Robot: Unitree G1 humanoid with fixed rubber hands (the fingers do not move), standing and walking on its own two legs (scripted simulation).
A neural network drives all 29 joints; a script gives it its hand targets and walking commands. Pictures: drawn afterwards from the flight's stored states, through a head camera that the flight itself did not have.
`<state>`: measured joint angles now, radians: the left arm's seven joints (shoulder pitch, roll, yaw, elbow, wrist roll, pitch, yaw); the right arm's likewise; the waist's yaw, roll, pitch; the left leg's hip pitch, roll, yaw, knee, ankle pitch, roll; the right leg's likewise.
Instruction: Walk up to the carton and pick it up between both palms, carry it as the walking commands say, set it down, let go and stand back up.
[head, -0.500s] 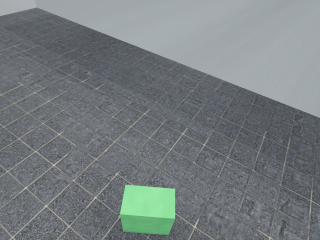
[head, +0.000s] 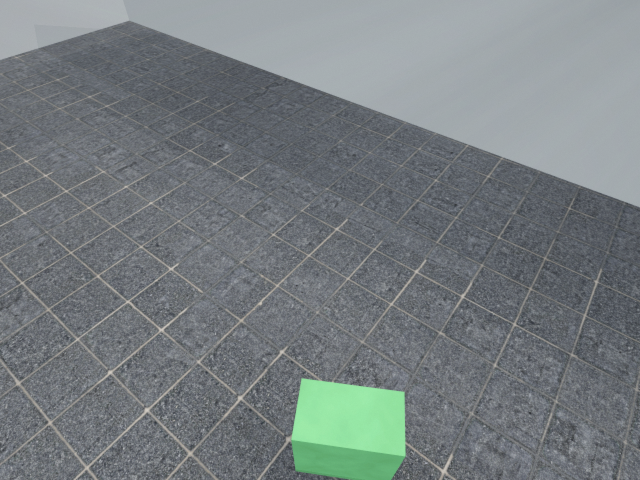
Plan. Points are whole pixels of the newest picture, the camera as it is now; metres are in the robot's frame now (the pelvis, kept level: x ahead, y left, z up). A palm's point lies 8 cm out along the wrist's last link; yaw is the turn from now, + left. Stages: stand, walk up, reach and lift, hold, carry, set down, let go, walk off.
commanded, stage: walk up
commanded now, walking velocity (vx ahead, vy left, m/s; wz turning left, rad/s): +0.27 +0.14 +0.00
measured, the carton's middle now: (346, 434) +0.38 -0.05 -0.62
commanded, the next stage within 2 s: stand in 0.70 s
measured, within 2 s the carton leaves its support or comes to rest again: neither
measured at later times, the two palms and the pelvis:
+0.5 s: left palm (186, 448) +0.21 +0.21 -0.14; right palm out of the picture +0.08 -0.18 -0.14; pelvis +0.11 +0.01 +0.00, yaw -3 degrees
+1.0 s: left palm out of the picture +0.14 +0.25 -0.14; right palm out of the picture +0.09 -0.17 -0.14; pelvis +0.13 +0.03 +0.01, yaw -3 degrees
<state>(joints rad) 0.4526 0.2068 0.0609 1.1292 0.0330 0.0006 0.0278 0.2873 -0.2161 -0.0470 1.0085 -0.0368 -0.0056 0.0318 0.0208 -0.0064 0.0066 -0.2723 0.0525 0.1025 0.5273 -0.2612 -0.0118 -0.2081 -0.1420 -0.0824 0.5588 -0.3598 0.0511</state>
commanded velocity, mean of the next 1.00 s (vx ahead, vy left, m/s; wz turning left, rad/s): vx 0.04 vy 0.02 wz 0.00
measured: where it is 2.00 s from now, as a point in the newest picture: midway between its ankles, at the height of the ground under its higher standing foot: outside the picture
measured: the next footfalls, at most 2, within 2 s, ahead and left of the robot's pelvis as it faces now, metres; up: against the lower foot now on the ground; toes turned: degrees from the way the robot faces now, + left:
right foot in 0.26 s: +0.15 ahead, -0.10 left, +0.00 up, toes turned +9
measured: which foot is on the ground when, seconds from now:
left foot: down 0.00-1.00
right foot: down 0.00-0.00, up 0.02-0.24, down 0.26-1.00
